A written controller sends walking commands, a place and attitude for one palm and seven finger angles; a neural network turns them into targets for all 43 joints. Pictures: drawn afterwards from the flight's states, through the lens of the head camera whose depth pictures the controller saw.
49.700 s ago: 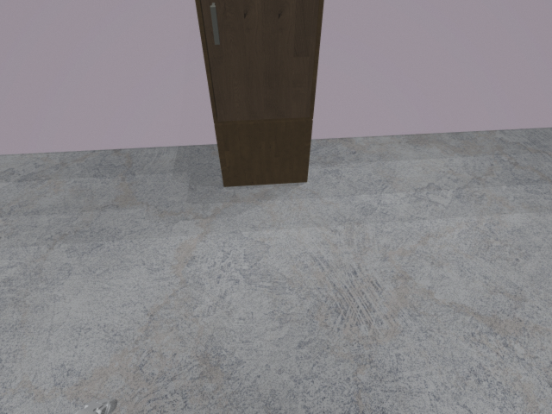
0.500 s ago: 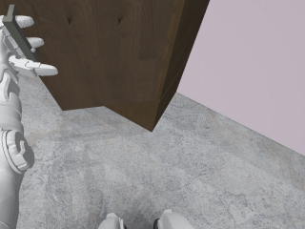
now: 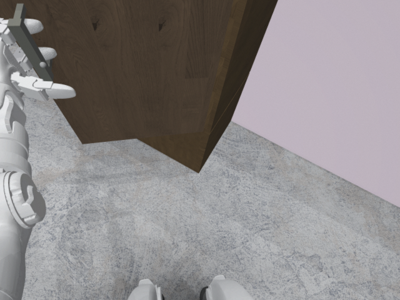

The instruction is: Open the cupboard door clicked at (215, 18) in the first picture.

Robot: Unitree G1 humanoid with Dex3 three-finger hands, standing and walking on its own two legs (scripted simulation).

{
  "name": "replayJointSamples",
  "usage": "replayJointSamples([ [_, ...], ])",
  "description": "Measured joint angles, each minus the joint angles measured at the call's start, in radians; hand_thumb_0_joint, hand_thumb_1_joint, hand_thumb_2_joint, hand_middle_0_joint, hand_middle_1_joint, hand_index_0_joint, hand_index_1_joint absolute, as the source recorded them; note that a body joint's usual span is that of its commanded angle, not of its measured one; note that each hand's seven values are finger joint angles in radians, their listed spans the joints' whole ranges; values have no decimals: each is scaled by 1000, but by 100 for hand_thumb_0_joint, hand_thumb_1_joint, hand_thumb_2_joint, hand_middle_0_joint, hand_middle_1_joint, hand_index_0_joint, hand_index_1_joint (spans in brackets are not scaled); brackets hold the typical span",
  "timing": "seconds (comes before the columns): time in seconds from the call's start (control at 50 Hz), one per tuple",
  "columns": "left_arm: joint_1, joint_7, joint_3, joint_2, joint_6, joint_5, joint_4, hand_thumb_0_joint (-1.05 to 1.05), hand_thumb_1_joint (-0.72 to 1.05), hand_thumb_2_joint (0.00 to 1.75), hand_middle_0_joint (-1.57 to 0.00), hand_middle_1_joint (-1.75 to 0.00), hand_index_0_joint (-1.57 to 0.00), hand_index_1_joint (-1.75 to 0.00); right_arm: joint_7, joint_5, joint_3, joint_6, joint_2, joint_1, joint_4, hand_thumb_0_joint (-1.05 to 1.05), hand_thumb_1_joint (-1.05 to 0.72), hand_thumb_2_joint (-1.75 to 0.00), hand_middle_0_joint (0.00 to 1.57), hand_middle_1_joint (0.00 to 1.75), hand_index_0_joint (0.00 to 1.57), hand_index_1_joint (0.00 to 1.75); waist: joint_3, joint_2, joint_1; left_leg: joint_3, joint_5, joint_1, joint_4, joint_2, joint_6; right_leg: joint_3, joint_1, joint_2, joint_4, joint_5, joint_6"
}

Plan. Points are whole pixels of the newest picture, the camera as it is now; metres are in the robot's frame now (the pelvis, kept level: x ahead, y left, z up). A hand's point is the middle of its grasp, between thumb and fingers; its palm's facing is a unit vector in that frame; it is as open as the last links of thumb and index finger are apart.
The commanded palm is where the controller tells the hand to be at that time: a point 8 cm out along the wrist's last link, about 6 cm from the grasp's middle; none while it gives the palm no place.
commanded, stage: close the thumb around the handle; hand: left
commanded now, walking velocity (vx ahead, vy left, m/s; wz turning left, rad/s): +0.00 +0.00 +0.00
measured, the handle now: (34, 45) +0.58 +0.25 +0.11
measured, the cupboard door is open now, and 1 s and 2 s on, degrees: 40 39 49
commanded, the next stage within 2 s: pull the door open along its arc in 0.80 s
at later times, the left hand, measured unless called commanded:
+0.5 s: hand (48, 64) +0.53 +0.22 +0.11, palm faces +0.11 -0.99 +0.00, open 9.5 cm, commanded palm +0.51 +0.26 +0.11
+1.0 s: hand (48, 62) +0.54 +0.22 +0.11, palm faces +0.10 -0.99 +0.00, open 5.3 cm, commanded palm +0.51 +0.26 +0.11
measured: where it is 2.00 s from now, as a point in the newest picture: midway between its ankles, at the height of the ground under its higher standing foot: outside the picture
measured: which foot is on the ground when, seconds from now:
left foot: down 0.00-1.00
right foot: down 0.00-1.00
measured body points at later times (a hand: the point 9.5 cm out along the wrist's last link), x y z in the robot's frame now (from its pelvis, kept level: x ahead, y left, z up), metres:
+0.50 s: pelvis +0.00 +0.01 +0.00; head +0.12 +0.03 +0.43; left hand +0.52 +0.27 +0.12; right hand -0.04 -0.25 -0.11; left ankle +0.00 +0.09 -0.69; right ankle -0.02 -0.12 -0.69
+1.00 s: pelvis +0.00 +0.00 +0.00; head +0.13 +0.02 +0.43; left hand +0.53 +0.27 +0.11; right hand -0.05 -0.27 -0.10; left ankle +0.00 +0.09 -0.69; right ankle -0.02 -0.12 -0.69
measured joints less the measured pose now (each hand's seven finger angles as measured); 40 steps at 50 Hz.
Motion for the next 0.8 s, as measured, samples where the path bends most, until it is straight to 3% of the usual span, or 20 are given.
replayJointSamples([
  [0.16, -4, 4, -2, -5, 3, 4, 16, -2, -49, 30, -30, -120, -30, -120, 3, -1, 6, -1, 7, -8, -4, 1, -91, -89, 20, 30, 21, 30, 1, 0, 0, 2, -4, -3, 6, -5, 6, 2, -2, -5, 5, -3, 6],
  [0.26, 8, 14, -10, -23, -18, 5, -22, -2, -40, 34, -31, -121, -31, -121, 6, -6, -1, -4, 9, -3, -2, 1, -91, -89, 20, 30, 21, 30, -2, 3, 4, 2, -6, -10, 12, -7, 8, 2, -7, -7, 9, -4, 9],
  [0.4, -13, 31, -30, -50, 3, 2, -3, -1, -11, 47, -33, -124, -33, -124, 9, -6, -2, 3, 8, -2, 11, 1, -91, -89, 20, 30, 21, 30, -6, 8, 6, 0, -7, -6, 15, -11, 11, 0, -1, -11, 11, -8, 11],
  [0.68, -34, 53, -24, -22, -8, 20, 21, 0, 63, 78, -37, -132, -38, -132, 10, -10, 1, -9, 5, 3, 10, 1, -91, -89, 20, 30, 21, 30, 5, 7, -4, -1, -1, -20, 19, -9, 5, -1, -20, -8, 24, -5, 5],
  [0.8, -51, 41, -25, -5, -4, 19, 40, 0, 80, 85, -38, -134, -39, -134, 5, -8, 3, -10, -2, 5, 15, 1, -91, -89, 20, 30, 21, 30, 9, 6, -7, -6, 1, -27, 19, -7, 2, -6, -26, -6, 24, -5, 2],
])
